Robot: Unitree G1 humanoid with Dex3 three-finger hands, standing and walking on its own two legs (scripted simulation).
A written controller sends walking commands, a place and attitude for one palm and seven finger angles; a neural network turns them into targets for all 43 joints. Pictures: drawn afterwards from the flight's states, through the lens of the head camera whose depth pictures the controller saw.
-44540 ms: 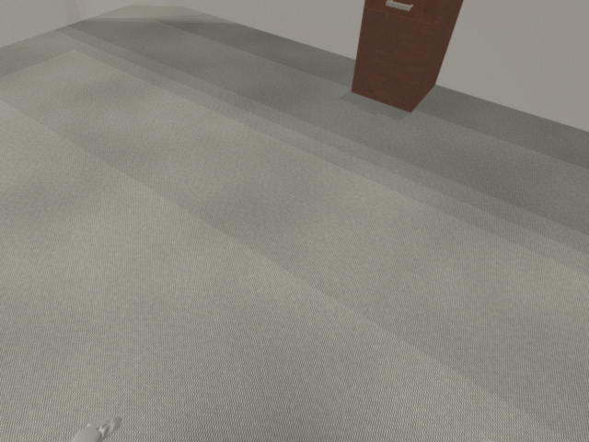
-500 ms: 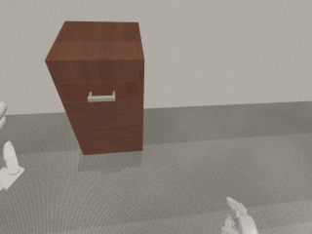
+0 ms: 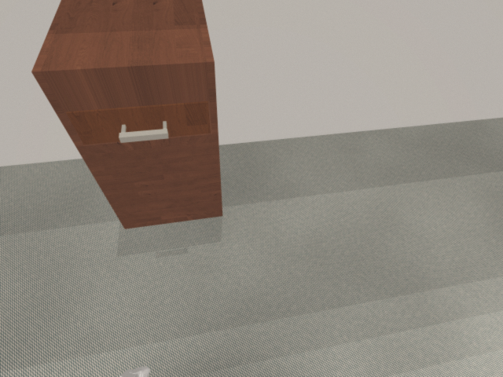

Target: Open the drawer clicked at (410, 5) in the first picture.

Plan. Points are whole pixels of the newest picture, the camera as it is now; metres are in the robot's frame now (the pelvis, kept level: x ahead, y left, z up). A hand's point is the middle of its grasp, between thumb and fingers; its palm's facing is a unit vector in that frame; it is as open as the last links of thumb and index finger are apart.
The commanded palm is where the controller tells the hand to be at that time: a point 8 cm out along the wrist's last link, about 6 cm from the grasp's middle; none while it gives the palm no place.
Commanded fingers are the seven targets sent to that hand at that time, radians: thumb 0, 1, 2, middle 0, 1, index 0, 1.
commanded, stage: let the arm hang, fingers relaxed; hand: left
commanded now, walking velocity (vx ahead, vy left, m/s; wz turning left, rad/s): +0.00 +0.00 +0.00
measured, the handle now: (144, 130) +0.76 +0.33 -0.17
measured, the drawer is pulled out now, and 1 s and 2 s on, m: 0.00 0.00 0.00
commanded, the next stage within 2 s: look to check the result in 0.80 s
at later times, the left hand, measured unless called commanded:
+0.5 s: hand out of the picture +0.03 +0.24 -0.15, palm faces +0.02 -0.96 -0.28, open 7.3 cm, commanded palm none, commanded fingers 0.00 0.90 0.90 -0.20 -0.30 -0.20 -0.30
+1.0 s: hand out of the picture +0.02 +0.23 -0.15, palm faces -0.01 -0.96 -0.27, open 7.3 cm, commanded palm none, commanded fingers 0.00 0.90 0.90 -0.20 -0.30 -0.20 -0.30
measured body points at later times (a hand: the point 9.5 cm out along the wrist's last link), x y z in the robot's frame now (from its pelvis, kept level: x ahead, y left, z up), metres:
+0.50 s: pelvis -0.01 +0.02 +0.02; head +0.00 +0.01 +0.47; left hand +0.03 +0.29 -0.12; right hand +0.05 -0.21 -0.14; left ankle -0.01 +0.12 -0.73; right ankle -0.03 -0.11 -0.73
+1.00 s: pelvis -0.02 +0.02 +0.02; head +0.00 +0.02 +0.47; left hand +0.02 +0.28 -0.13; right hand +0.01 -0.25 -0.12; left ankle -0.01 +0.12 -0.73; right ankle -0.03 -0.11 -0.73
